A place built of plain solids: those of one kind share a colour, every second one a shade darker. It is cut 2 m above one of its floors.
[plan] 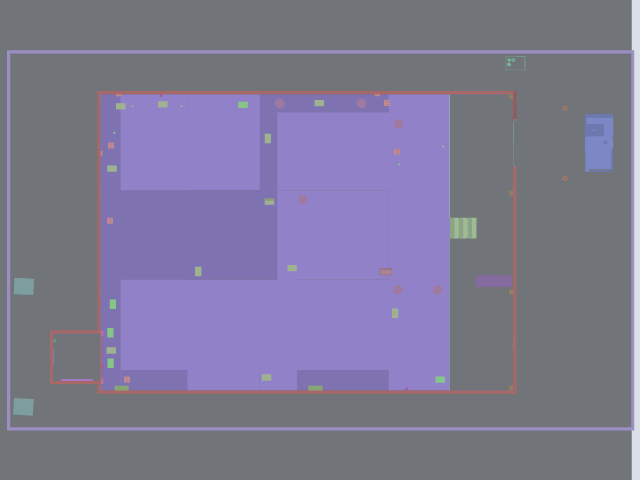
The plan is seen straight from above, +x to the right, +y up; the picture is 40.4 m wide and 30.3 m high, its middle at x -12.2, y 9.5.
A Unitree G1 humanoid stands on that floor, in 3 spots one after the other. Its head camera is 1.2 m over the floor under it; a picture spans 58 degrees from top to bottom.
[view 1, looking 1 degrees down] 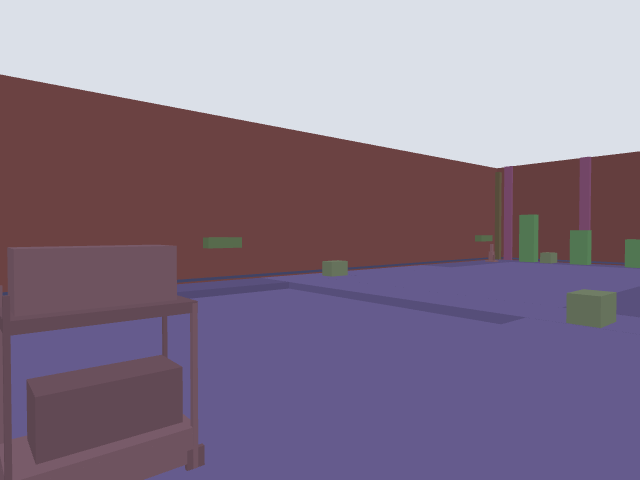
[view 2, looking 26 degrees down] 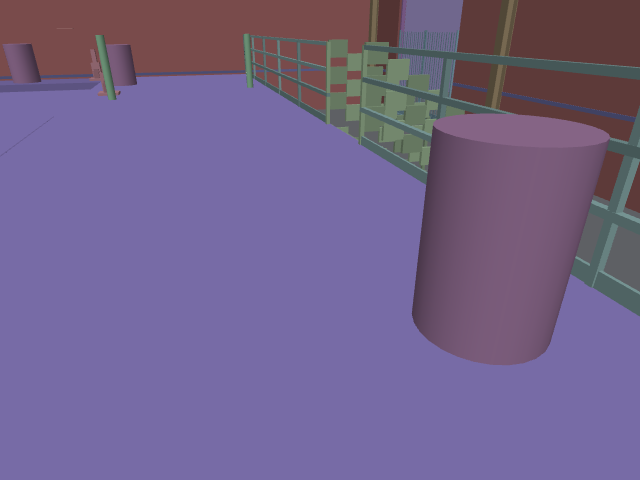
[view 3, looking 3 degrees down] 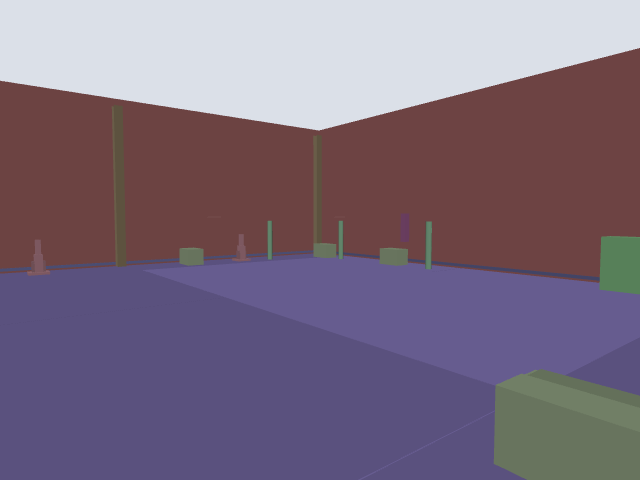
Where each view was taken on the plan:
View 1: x -7.50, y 9.80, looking -130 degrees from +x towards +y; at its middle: wall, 12.80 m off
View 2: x -5.95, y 5.00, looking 73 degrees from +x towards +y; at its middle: raised_floor_bank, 2.74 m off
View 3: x -14.60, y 9.80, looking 142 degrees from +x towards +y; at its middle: steel_column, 14.28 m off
